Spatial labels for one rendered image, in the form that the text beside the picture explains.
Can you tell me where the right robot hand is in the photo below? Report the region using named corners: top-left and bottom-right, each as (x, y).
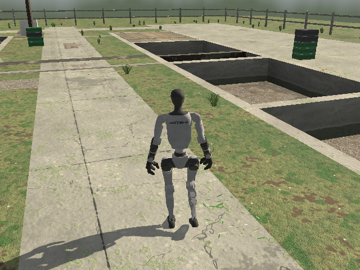
top-left (200, 157), bottom-right (213, 170)

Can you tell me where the left robot foot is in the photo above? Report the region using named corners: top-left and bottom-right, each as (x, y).
top-left (168, 215), bottom-right (176, 228)

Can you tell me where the left robot forearm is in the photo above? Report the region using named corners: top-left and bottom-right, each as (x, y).
top-left (147, 137), bottom-right (158, 163)

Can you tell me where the left robot hand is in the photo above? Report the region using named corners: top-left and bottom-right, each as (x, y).
top-left (146, 161), bottom-right (159, 175)

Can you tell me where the right robot forearm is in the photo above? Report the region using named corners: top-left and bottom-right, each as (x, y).
top-left (200, 135), bottom-right (212, 159)

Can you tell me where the right robot thigh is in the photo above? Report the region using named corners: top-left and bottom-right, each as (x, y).
top-left (186, 156), bottom-right (199, 191)

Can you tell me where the robot left upper arm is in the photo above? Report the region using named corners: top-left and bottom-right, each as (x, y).
top-left (152, 114), bottom-right (167, 145)

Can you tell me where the robot right upper arm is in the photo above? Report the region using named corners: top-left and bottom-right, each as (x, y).
top-left (190, 112), bottom-right (206, 144)

